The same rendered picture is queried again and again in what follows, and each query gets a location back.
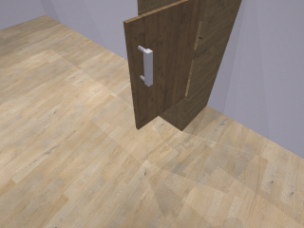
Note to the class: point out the handle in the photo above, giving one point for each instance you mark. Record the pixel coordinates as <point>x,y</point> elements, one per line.
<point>147,65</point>

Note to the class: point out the cupboard door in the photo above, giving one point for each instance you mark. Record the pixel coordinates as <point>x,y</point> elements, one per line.
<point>170,32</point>

